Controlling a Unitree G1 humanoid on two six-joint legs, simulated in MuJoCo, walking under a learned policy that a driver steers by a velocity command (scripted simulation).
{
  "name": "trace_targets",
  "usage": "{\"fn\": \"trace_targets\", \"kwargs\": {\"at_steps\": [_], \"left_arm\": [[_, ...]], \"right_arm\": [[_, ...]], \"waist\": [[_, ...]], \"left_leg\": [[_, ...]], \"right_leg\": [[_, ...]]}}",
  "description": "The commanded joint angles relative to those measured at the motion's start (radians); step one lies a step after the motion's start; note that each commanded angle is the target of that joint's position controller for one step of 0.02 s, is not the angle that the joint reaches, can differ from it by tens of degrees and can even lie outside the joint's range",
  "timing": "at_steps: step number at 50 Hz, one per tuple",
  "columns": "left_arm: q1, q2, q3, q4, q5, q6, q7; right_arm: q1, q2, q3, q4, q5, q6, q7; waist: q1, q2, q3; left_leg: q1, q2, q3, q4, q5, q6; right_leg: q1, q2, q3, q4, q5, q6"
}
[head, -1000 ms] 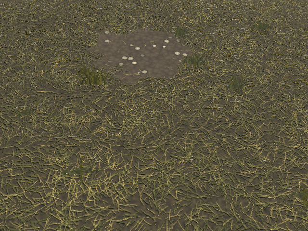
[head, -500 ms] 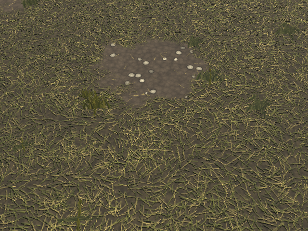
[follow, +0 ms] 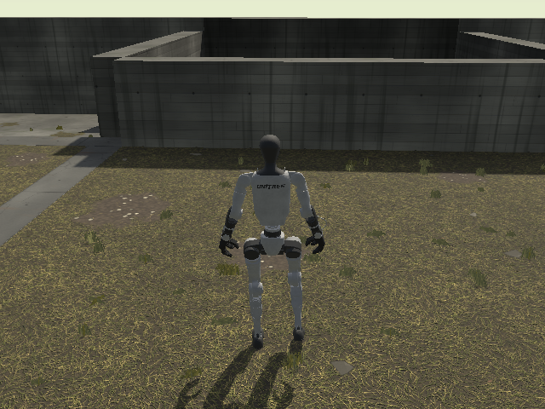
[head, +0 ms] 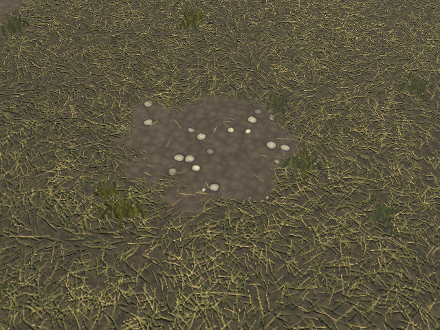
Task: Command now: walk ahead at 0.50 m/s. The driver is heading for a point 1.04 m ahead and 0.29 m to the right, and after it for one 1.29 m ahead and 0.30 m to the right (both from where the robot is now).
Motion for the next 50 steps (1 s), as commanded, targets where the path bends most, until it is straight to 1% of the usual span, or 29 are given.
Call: {"fn": "trace_targets", "kwargs": {"at_steps": [1,4,7,11,14,15,16,17,18,19,20,21,22,23,25,27,30,33,36,39,42,43,44,45,46,47,48,49,50], "left_arm": [[0.028,0.052,0.014,-0.055,0.009,0.008,0.007],[-0.075,0.035,0.008,-0.084,0.015,0.005,0.006],[-0.18,0.016,-0.001,-0.108,0.009,-0.008,-0.006],[-0.273,0.03,0.001,-0.144,0.0,-0.017,-0.025],[-0.256,0.056,0.01,-0.149,0.003,-0.022,-0.036],[-0.206,0.072,0.018,-0.137,0.004,-0.024,-0.035],[-0.092,0.102,0.037,-0.102,0.007,-0.024,-0.03],[0.073,0.156,0.061,-0.058,0.01,-0.022,-0.02],[0.18,0.261,0.086,-0.043,0.027,-0.015,-0.013],[0.207,0.203,0.07,-0.034,0.008,-0.011,-0.017],[0.145,0.154,0.051,-0.041,0.003,-0.013,-0.017],[0.077,0.127,0.042,-0.055,0.006,-0.013,-0.015],[0.018,0.1,0.034,-0.059,0.014,-0.014,-0.017],[-0.019,0.071,0.025,-0.064,0.024,-0.02,-0.019],[-0.038,0.066,0.026,-0.058,0.024,-0.031,-0.02],[-0.022,0.087,0.032,-0.038,0.02,-0.04,-0.015],[0.018,0.104,0.036,-0.011,0.016,-0.034,-0.001],[0.059,0.118,0.038,0.013,0.009,-0.026,0.009],[0.123,0.13,0.041,0.048,0.002,-0.014,0.012],[0.151,0.137,0.045,0.075,-0.002,0.005,0.017],[0.125,0.157,0.054,0.08,-0.004,0.019,0.024],[0.109,0.152,0.051,0.079,-0.005,0.025,0.024],[0.108,0.12,0.036,0.067,0.004,0.026,0.025],[0.192,0.021,0.006,0.038,0.013,0.011,0.019],[0.212,0.01,-0.002,0.056,0.002,-0.009,0.015],[0.137,0.114,0.028,0.041,-0.028,-0.021,0.009],[0.067,0.12,0.032,0.021,-0.037,-0.026,0.009],[0.033,0.106,0.033,0.016,-0.028,-0.023,0.013],[0.041,0.097,0.042,0.024,-0.019,-0.009,0.018]], "right_arm": [[-0.02,-0.137,-0.036,-0.045,0.003,-0.029,-0.004],[0.011,-0.154,-0.041,-0.018,0.005,-0.025,-0.016],[0.053,-0.175,-0.045,0.008,0.012,-0.016,-0.024],[0.117,-0.192,-0.052,0.053,0.023,0.001,-0.028],[0.112,-0.203,-0.06,0.071,0.027,0.018,-0.036],[0.097,-0.209,-0.062,0.071,0.027,0.023,-0.038],[0.083,-0.201,-0.058,0.07,0.025,0.03,-0.04],[0.095,-0.162,-0.04,0.06,0.012,0.033,-0.043],[0.207,-0.064,-0.008,0.03,0.005,0.016,-0.036],[0.19,-0.071,-0.005,0.044,0.009,-0.005,-0.033],[0.112,-0.158,-0.03,0.023,0.038,-0.021,-0.025],[0.041,-0.164,-0.029,0.003,0.046,-0.028,-0.023],[0.002,-0.155,-0.03,-0.004,0.031,-0.027,-0.027],[0.012,-0.148,-0.036,0.001,0.02,-0.017,-0.03],[0.053,-0.111,-0.031,0.019,0.016,0.004,-0.031],[0.027,-0.096,-0.029,0.01,0.01,0.016,-0.036],[-0.071,-0.082,-0.024,-0.019,0.004,0.013,-0.035],[-0.173,-0.055,-0.013,-0.043,0.009,0.001,-0.023],[-0.265,-0.052,-0.008,-0.072,0.018,-0.007,-0.007],[-0.316,-0.064,-0.009,-0.1,0.02,-0.015,0.011],[-0.239,-0.103,-0.024,-0.087,0.018,-0.019,0.017],[-0.127,-0.133,-0.043,-0.055,0.014,-0.02,0.012],[0.042,-0.186,-0.066,-0.011,0.006,-0.02,0.0],[0.165,-0.281,-0.089,0.005,-0.016,-0.016,-0.009],[0.19,-0.229,-0.076,0.014,-0.002,-0.01,-0.009],[0.133,-0.169,-0.055,0.009,0.006,-0.009,-0.012],[0.067,-0.14,-0.047,0.001,0.005,-0.009,-0.016],[0.004,-0.114,-0.04,0.003,0.0,-0.013,-0.014],[-0.039,-0.081,-0.031,0.002,-0.005,-0.023,-0.012]], "waist": [[0.031,0.118,-0.041],[0.004,0.096,-0.008],[-0.036,0.096,0.014],[-0.061,0.1,0.039],[-0.03,0.113,0.024],[0.002,0.122,-0.007],[0.064,0.112,-0.077],[0.127,0.073,-0.205],[0.104,-0.144,-0.359],[0.122,-0.227,-0.417],[0.122,-0.147,-0.273],[0.099,-0.085,-0.171],[0.072,-0.03,-0.093],[0.037,-0.047,-0.068],[0.005,-0.062,-0.064],[-0.001,-0.04,-0.04],[0.023,-0.013,-0.013],[0.062,-0.013,0.01],[0.098,-0.007,0.036],[0.098,-0.014,0.048],[0.036,-0.042,-0.008],[-0.029,-0.035,-0.076],[-0.102,-0.007,-0.201],[-0.095,0.179,-0.361],[-0.1,0.303,-0.448],[-0.108,0.211,-0.298],[-0.085,0.167,-0.183],[-0.053,0.12,-0.105],[-0.021,0.135,-0.065]], "left_leg": [[0.09,0.262,-0.244,-0.256,0.177,0.192],[0.106,0.237,-0.167,-0.278,0.205,0.174],[0.116,0.216,-0.112,-0.283,0.175,0.147],[0.227,0.272,-0.129,-0.245,0.156,0.137],[0.312,0.308,-0.142,-0.173,0.254,0.112],[0.321,0.298,-0.131,-0.111,0.38,0.099],[0.301,0.256,-0.094,0.031,0.521,0.075],[0.185,0.201,-0.051,0.258,0.455,0.041],[-0.215,0.056,-0.002,0.655,0.092,-0.036],[-0.39,-0.018,-0.13,0.829,-0.42,-0.048],[-0.494,0.045,-0.173,0.906,-0.387,-0.031],[-0.503,0.099,-0.138,0.879,-0.298,-0.018],[-0.474,0.137,-0.119,0.815,-0.219,-0.02],[-0.413,0.17,-0.127,0.759,-0.161,-0.022],[-0.335,0.182,-0.121,0.717,-0.109,-0.04],[-0.362,0.187,-0.113,0.653,-0.049,-0.061],[-0.418,0.186,-0.105,0.476,0.105,-0.081],[-0.379,0.156,-0.073,0.285,0.244,-0.079],[-0.38,0.133,-0.059,0.182,0.269,-0.071],[-0.408,0.119,-0.067,0.123,0.196,-0.041],[-0.271,0.075,-0.035,0.092,0.087,0.004],[-0.094,0.045,-0.009,0.062,0.101,0.029],[0.19,0.097,-0.057,0.095,0.134,0.069],[0.599,0.359,-0.44,0.092,0.038,0.192],[0.684,0.466,-0.75,-0.049,-0.084,0.26],[0.569,0.435,-0.637,-0.081,-0.163,0.21],[0.427,0.398,-0.487,-0.107,-0.14,0.17],[0.293,0.357,-0.391,-0.154,-0.095,0.148],[0.206,0.321,-0.307,-0.192,-0.038,0.127]], "right_leg": [[-0.115,-0.061,0.03,-0.062,0.095,0.028],[-0.146,-0.058,0.022,-0.256,0.259,0.045],[-0.099,-0.025,-0.009,-0.445,0.396,0.041],[-0.11,-0.004,-0.001,-0.554,0.386,0.015],[-0.069,0.012,-0.006,-0.596,0.28,-0.026],[0.01,0.035,-0.03,-0.61,0.25,-0.042],[0.172,0.068,-0.063,-0.632,0.25,-0.067],[0.435,0.016,-0.013,-0.597,0.275,-0.106],[0.836,-0.237,0.41,-0.618,0.139,-0.258],[0.898,-0.301,0.705,-0.788,-0.011,-0.306],[0.796,-0.281,0.604,-0.815,-0.098,-0.26],[0.66,-0.246,0.477,-0.831,-0.058,-0.229],[0.524,-0.207,0.381,-0.863,0.03,-0.217],[0.436,-0.174,0.313,-0.891,0.112,-0.204],[0.354,-0.144,0.237,-0.94,0.212,-0.214],[0.333,-0.139,0.177,-0.972,0.299,-0.228],[0.369,-0.12,0.106,-0.987,0.374,-0.214],[0.383,-0.093,0.045,-0.996,0.362,-0.186],[0.453,-0.12,0.046,-0.98,0.342,-0.187],[0.564,-0.168,0.061,-0.925,0.403,-0.176],[0.62,-0.179,0.056,-0.807,0.657,-0.147],[0.586,-0.141,0.034,-0.67,0.79,-0.128],[0.45,-0.088,0.008,-0.456,0.716,-0.098],[0.063,0.052,-0.049,-0.072,0.325,-0.03],[-0.123,0.138,0.065,0.13,-0.258,-0.014],[-0.213,0.076,0.124,0.206,-0.23,-0.025],[-0.223,0.021,0.091,0.183,-0.142,-0.032],[-0.194,-0.014,0.076,0.121,-0.067,-0.027],[-0.144,-0.044,0.084,0.069,-0.011,-0.024]]}}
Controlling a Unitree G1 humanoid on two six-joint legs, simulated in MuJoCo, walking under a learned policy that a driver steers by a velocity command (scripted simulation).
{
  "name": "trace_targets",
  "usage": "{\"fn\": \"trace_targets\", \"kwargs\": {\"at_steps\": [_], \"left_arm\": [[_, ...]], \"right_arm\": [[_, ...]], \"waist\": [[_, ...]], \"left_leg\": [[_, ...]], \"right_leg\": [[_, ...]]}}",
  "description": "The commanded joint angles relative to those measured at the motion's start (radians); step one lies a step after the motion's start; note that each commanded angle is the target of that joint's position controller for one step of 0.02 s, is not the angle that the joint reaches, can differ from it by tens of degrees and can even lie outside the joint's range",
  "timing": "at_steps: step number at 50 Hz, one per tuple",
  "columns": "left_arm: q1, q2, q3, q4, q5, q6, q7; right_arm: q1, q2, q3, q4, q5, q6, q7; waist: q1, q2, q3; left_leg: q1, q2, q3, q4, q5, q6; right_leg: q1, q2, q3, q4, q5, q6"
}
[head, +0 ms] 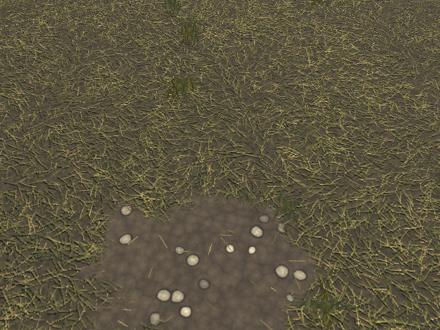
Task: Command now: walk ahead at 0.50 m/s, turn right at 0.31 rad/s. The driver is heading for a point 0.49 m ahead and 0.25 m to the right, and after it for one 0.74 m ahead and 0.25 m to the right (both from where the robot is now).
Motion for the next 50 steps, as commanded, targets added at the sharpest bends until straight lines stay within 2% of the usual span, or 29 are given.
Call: {"fn": "trace_targets", "kwargs": {"at_steps": [1,3,5,10,15,18,19,20,21,22,23,24,25,26,27,28,30,32,35,37,40,43,44,45,46,47,48,49,50], "left_arm": [[-0.012,0.096,0.035,-0.07,0.0,0.0,0.007],[0.001,0.055,0.031,-0.069,0.001,0.025,0.009],[-0.039,0.049,0.034,-0.09,0.005,0.036,0.012],[-0.18,0.022,0.023,-0.141,0.016,0.021,-0.016],[-0.317,0.017,0.015,-0.22,0.015,0.022,-0.045],[-0.285,0.053,0.033,-0.244,0.014,0.028,-0.058],[-0.215,0.079,0.049,-0.235,0.012,0.032,-0.058],[-0.082,0.12,0.074,-0.205,0.008,0.033,-0.052],[0.091,0.194,0.112,-0.16,0.007,0.04,-0.035],[0.102,0.313,0.134,-0.153,-0.004,0.04,-0.02],[0.114,0.262,0.111,-0.193,0.009,0.022,-0.025],[0.083,0.193,0.091,-0.19,0.02,0.008,-0.028],[0.027,0.161,0.082,-0.195,0.017,-0.002,-0.028],[-0.049,0.125,0.07,-0.209,0.016,-0.004,-0.027],[-0.097,0.097,0.06,-0.228,0.026,-0.006,-0.022],[-0.115,0.096,0.057,-0.239,0.031,-0.006,-0.018],[-0.104,0.121,0.063,-0.238,0.024,-0.009,-0.007],[-0.073,0.151,0.071,-0.231,0.021,-0.008,0.007],[-0.04,0.15,0.071,-0.221,0.016,0.001,0.018],[0.002,0.141,0.067,-0.202,0.017,0.002,0.017],[0.051,0.128,0.062,-0.171,0.015,0.004,0.016],[0.057,0.139,0.065,-0.157,0.021,0.014,0.02],[0.04,0.138,0.064,-0.16,0.021,0.018,0.02],[0.028,0.116,0.055,-0.167,0.025,0.019,0.018],[0.023,0.082,0.037,-0.19,0.039,0.019,0.018],[0.176,0.009,0.018,-0.189,0.013,0.005,0.015],[0.147,0.083,0.025,-0.175,0.005,-0.003,0.017],[0.033,0.137,0.04,-0.194,0.001,-0.006,0.017],[-0.033,0.131,0.038,-0.208,0.015,-0.005,0.022]], "right_arm": [[0.061,-0.089,-0.027,-0.009,-0.01,-0.019,-0.003],[0.05,-0.097,-0.033,0.008,-0.012,-0.033,-0.003],[0.053,-0.116,-0.04,0.025,-0.017,-0.037,-0.009],[0.082,-0.15,-0.049,0.051,-0.01,-0.025,-0.032],[0.164,-0.184,-0.065,0.092,0.013,0.011,-0.04],[0.141,-0.218,-0.077,0.087,0.025,0.035,-0.046],[0.128,-0.23,-0.08,0.082,0.027,0.044,-0.05],[0.107,-0.232,-0.079,0.076,0.031,0.051,-0.052],[0.11,-0.213,-0.069,0.064,0.022,0.048,-0.055],[0.2,-0.061,-0.023,0.011,-0.022,0.024,-0.039],[0.137,-0.094,-0.017,-0.005,0.01,-0.022,-0.025],[0.025,-0.155,-0.033,-0.036,0.052,-0.05,-0.013],[0.003,-0.149,-0.029,-0.042,0.05,-0.064,-0.015],[0.004,-0.153,-0.034,-0.028,0.022,-0.066,-0.022],[0.022,-0.167,-0.044,-0.021,0.006,-0.056,-0.025],[0.036,-0.167,-0.047,-0.019,0.001,-0.042,-0.023],[0.035,-0.138,-0.043,-0.025,-0.01,-0.022,-0.025],[-0.032,-0.114,-0.034,-0.05,-0.013,-0.012,-0.028],[-0.131,-0.084,-0.02,-0.075,-0.007,-0.015,-0.018],[-0.18,-0.081,-0.015,-0.089,0.003,-0.022,-0.007],[-0.219,-0.107,-0.019,-0.106,0.007,-0.033,0.006],[-0.185,-0.138,-0.029,-0.106,0.007,-0.044,0.012],[-0.121,-0.152,-0.037,-0.089,0.005,-0.048,0.01],[-0.006,-0.184,-0.054,-0.058,-0.002,-0.052,0.005],[0.161,-0.234,-0.066,-0.037,-0.015,-0.053,0.001],[0.268,-0.306,-0.09,0.01,-0.013,-0.04,0.008],[0.259,-0.212,-0.065,0.011,0.016,-0.037,0.014],[0.18,-0.161,-0.049,-0.006,0.013,-0.032,0.011],[0.105,-0.143,-0.038,-0.024,-0.003,-0.025,0.009]], "waist": [[-0.031,0.139,-0.056],[-0.01,0.122,-0.031],[-0.007,0.099,-0.006],[-0.05,0.074,0.025],[-0.095,0.058,0.066],[-0.045,0.098,0.013],[0.0,0.115,-0.035],[0.079,0.105,-0.105],[0.158,0.045,-0.194],[0.052,-0.235,-0.262],[0.087,-0.154,-0.414],[0.115,-0.087,-0.288],[0.078,-0.025,-0.196],[0.031,0.024,-0.128],[-0.006,0.009,-0.107],[-0.026,0.002,-0.096],[-0.038,0.01,-0.075],[-0.021,0.005,-0.045],[0.021,-0.033,-0.028],[0.054,-0.048,-0.026],[0.071,-0.055,-0.013],[0.043,-0.086,-0.011],[0.003,-0.094,-0.034],[-0.052,-0.077,-0.116],[-0.122,0.006,-0.268],[-0.073,0.322,-0.385],[-0.098,0.269,-0.329],[-0.108,0.166,-0.182],[-0.082,0.076,-0.123]], "left_leg": [[0.243,0.271,-0.28,-0.325,0.0,0.137],[0.186,0.265,-0.192,-0.367,0.09,0.148],[0.189,0.261,-0.118,-0.385,0.153,0.15],[0.24,0.23,0.043,-0.402,0.216,0.12],[0.428,0.292,0.094,-0.343,0.304,0.109],[0.495,0.304,0.131,-0.191,0.685,0.078],[0.492,0.297,0.143,-0.076,0.829,0.066],[0.439,0.267,0.164,0.109,0.867,0.041],[0.244,0.224,0.17,0.382,0.669,-0.004],[-0.228,0.038,0.129,0.753,-0.24,-0.074],[-0.38,-0.043,-0.13,0.91,-0.453,-0.07],[-0.475,0.017,-0.173,0.906,-0.365,-0.038],[-0.458,0.063,-0.169,0.823,-0.277,-0.018],[-0.392,0.098,-0.167,0.726,-0.224,-0.023],[-0.312,0.121,-0.174,0.666,-0.184,-0.03],[-0.266,0.125,-0.172,0.631,-0.166,-0.042],[-0.24,0.119,-0.148,0.537,-0.128,-0.076],[-0.249,0.101,-0.132,0.399,-0.017,-0.105],[-0.181,0.056,-0.119,0.158,0.201,-0.115],[-0.133,0.039,-0.11,0.08,0.302,-0.109],[-0.164,0.041,-0.13,0.014,0.268,-0.076],[-0.147,0.033,-0.118,-0.018,0.135,-0.028],[-0.064,0.013,-0.093,-0.049,0.116,-0.004],[0.108,0.022,-0.096,-0.052,0.144,0.033],[0.377,0.17,-0.259,-0.018,0.155,0.101],[0.717,0.373,-0.713,-0.103,-0.065,0.269],[0.705,0.395,-0.847,-0.194,-0.185,0.262],[0.574,0.365,-0.687,-0.19,-0.056,0.223],[0.442,0.325,-0.541,-0.179,0.189,0.199]], "right_leg": [[-0.252,-0.116,0.061,0.028,0.117,0.004],[-0.24,-0.123,0.06,0.006,0.16,0.018],[-0.297,-0.124,0.073,-0.058,0.24,0.03],[-0.294,-0.105,-0.001,-0.354,0.479,0.031],[-0.357,-0.087,-0.062,-0.492,0.418,-0.005],[-0.251,-0.019,-0.134,-0.506,0.272,-0.055],[-0.152,0.02,-0.161,-0.501,0.223,-0.078],[0.033,0.065,-0.175,-0.549,0.246,-0.111],[0.331,0.047,-0.078,-0.596,0.276,-0.157],[0.685,-0.216,0.446,-0.648,0.165,-0.332],[0.781,-0.322,0.805,-0.829,0.012,-0.417],[0.713,-0.299,0.676,-0.862,0.07,-0.354],[0.577,-0.258,0.546,-0.855,0.148,-0.314],[0.427,-0.217,0.443,-0.861,0.259,-0.284],[0.324,-0.188,0.378,-0.879,0.353,-0.273],[0.265,-0.172,0.354,-0.9,0.397,-0.271],[0.185,-0.152,0.293,-0.92,0.489,-0.274],[0.137,-0.122,0.239,-0.93,0.509,-0.257],[0.093,-0.062,0.175,-0.919,0.413,-0.201],[0.095,-0.075,0.182,-0.919,0.354,-0.183],[0.208,-0.124,0.234,-0.857,0.342,-0.175],[0.309,-0.172,0.285,-0.784,0.457,-0.159],[0.318,-0.156,0.273,-0.722,0.584,-0.144],[0.296,-0.102,0.233,-0.583,0.696,-0.119],[0.16,-0.038,0.172,-0.314,0.548,-0.082],[-0.223,0.124,0.081,0.036,0.007,0.003],[-0.36,0.099,0.152,0.151,-0.165,0.01],[-0.395,0.062,0.15,0.188,-0.102,0.014],[-0.35,0.021,0.104,0.166,-0.046,0.023]]}}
